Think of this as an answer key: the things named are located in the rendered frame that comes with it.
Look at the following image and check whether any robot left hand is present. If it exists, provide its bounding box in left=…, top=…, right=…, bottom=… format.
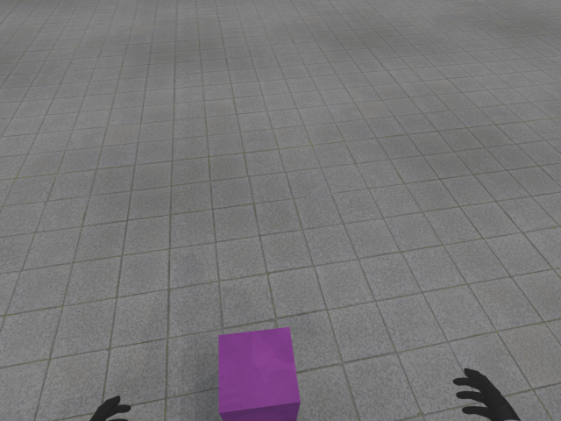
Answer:
left=89, top=396, right=131, bottom=421

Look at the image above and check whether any carton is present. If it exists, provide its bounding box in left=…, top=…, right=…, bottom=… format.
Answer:
left=218, top=327, right=301, bottom=421

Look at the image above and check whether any robot right hand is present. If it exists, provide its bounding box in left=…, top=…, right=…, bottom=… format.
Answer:
left=453, top=368, right=521, bottom=421

